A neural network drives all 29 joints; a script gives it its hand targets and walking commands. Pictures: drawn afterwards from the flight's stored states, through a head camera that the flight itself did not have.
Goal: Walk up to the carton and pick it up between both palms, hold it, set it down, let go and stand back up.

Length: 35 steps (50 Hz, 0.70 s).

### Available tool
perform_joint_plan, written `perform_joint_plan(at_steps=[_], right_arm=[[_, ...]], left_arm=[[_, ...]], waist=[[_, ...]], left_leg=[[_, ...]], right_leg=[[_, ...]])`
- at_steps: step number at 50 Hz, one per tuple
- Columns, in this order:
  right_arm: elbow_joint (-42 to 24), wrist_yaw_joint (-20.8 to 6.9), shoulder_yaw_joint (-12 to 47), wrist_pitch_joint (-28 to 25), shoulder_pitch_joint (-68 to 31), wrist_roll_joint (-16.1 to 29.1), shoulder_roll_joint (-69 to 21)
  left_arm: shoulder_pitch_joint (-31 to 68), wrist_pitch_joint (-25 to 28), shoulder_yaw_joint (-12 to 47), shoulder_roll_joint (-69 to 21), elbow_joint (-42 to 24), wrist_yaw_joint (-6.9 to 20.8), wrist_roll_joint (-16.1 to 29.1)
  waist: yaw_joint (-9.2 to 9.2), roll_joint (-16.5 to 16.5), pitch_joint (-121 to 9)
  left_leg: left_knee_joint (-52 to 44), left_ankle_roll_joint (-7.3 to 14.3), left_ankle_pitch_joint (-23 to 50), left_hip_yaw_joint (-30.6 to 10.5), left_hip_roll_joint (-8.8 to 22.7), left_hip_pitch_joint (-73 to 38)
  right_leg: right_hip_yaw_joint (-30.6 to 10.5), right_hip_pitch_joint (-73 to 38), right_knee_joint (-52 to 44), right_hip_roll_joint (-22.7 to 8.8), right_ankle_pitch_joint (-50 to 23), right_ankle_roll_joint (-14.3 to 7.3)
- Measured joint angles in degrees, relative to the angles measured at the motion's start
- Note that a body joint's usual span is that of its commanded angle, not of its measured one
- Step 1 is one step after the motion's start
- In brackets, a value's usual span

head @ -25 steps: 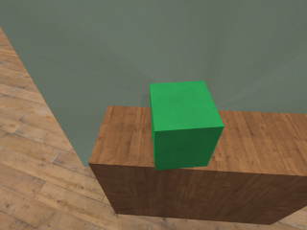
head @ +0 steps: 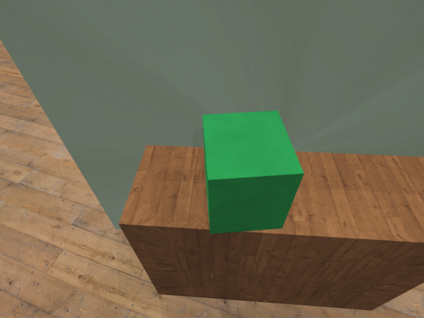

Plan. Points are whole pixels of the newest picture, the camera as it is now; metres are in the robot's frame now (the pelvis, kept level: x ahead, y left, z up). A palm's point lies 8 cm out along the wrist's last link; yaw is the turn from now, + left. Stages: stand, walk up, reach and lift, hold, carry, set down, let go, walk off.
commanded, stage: stand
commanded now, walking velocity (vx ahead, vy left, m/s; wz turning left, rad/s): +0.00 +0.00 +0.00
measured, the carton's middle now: (243, 173) +0.45 -0.05 -0.02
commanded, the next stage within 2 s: none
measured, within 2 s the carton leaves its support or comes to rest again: neither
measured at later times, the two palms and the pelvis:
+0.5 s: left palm out of the picture +0.02 +0.25 -0.12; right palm out of the picture +0.02 -0.26 -0.12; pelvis +0.00 -0.01 +0.00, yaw +0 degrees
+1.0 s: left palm out of the picture +0.02 +0.24 -0.13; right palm out of the picture +0.02 -0.26 -0.13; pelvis +0.01 -0.01 +0.00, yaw +0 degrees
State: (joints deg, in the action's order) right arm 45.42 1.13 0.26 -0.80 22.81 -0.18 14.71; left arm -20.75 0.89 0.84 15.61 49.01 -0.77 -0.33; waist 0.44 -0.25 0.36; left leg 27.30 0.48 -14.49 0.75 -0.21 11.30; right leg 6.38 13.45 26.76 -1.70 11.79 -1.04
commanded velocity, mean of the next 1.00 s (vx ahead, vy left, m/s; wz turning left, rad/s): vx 0.00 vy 0.00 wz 0.00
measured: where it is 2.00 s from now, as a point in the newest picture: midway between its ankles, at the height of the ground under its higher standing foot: outside the picture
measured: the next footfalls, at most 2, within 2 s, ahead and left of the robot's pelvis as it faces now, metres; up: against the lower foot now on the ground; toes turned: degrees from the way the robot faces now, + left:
none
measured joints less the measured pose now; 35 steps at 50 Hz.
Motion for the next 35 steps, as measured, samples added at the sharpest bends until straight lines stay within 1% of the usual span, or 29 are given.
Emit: perform_joint_plan(at_steps=[35], right_arm=[[5.7,0.6,0.1,0.1,-1.4,0.0,-1.2]], left_arm=[[-0.1,-0.1,0.1,-1.2,3.1,-0.6,0.3]], waist=[[-0.03,0.2,0.2]], left_leg=[[-1.8,-0.8,0.4,-0.3,0.7,-1.1]], right_leg=[[0.3,-1.0,-1.5,0.8,-0.1,-0.7]])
